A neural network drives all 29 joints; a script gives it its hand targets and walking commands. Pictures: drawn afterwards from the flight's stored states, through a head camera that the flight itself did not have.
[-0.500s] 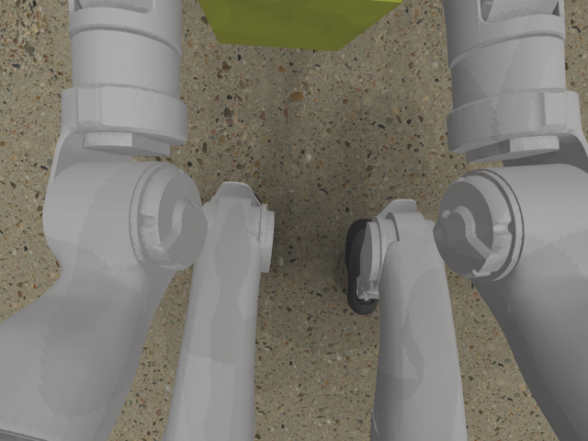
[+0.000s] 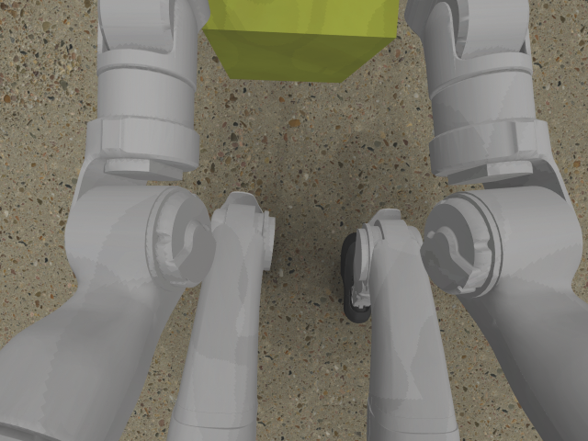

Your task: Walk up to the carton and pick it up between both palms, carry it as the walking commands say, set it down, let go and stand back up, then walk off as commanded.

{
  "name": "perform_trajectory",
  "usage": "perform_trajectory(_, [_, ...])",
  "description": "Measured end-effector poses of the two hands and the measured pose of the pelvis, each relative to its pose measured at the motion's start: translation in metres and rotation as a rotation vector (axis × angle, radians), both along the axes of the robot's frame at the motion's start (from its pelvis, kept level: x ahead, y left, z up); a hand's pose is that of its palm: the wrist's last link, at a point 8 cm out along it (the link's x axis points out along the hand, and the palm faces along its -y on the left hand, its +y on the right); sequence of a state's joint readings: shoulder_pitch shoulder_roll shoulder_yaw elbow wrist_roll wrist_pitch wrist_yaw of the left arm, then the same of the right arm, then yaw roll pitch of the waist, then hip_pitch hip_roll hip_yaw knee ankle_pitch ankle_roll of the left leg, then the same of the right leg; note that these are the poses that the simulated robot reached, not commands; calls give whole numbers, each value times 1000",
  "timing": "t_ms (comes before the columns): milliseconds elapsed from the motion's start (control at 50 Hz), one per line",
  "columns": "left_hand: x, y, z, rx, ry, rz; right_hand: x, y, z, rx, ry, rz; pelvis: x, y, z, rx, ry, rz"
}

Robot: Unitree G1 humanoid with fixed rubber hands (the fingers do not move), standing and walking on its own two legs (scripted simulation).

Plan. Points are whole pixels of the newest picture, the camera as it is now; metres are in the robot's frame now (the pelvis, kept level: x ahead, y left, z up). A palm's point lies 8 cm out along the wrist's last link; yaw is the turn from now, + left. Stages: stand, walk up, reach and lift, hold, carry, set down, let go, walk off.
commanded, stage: reach and lift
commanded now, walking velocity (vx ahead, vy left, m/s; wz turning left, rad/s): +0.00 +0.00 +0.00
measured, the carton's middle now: out of the picture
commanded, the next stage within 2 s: none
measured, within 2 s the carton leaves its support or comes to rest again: neither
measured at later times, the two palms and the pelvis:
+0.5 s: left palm out of the picture +0.54 +0.17 +0.02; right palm out of the picture +0.55 -0.07 +0.03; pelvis +0.00 +0.00 +0.05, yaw +0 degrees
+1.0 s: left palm out of the picture +0.51 +0.17 +0.12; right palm out of the picture +0.53 -0.08 +0.12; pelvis +0.06 +0.00 +0.12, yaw +0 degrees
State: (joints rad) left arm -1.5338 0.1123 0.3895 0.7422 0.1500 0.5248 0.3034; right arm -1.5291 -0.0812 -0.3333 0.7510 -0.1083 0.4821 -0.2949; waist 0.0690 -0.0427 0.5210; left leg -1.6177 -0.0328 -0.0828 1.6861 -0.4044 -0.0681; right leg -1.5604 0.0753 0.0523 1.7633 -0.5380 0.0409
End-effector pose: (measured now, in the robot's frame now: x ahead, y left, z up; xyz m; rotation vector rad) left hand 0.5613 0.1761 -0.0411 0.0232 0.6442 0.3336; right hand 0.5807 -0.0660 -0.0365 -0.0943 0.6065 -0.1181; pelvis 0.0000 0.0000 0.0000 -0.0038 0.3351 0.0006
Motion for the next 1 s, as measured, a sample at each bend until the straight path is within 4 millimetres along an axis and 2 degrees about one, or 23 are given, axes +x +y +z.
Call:
perform_trajectory(220, [-15,-2,21,-6,15,2,-15,-2,21,-5,14,-5,-3,2,20,-6,-39,0])
perform_trajectory(500, [-25,-6,66,-1,15,3,-26,-6,64,-2,14,-4,2,1,47,-6,-42,1])
perform_trajectory(620, [-37,-9,81,1,47,0,-40,-9,77,3,45,-8,12,1,59,-6,0,2])
perform_trajectory(700, [-43,-11,98,9,54,-2,-44,-10,94,-5,49,1,20,0,67,-6,29,3])
perform_trajectory(880, [-52,-11,149,41,93,-30,-54,-12,141,2,80,21,48,-1,97,-3,125,7])
perform_trajectory(1000, [-56,-11,163,37,100,-34,-54,-15,158,28,85,62,61,-1,119,-3,141,9])
